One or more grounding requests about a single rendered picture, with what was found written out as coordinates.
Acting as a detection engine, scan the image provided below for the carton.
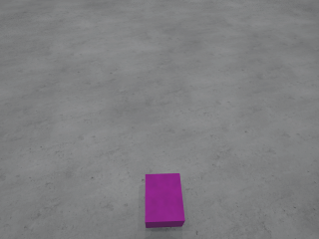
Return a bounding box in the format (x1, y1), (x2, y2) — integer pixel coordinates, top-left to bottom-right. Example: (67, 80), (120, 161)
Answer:
(145, 173), (185, 228)

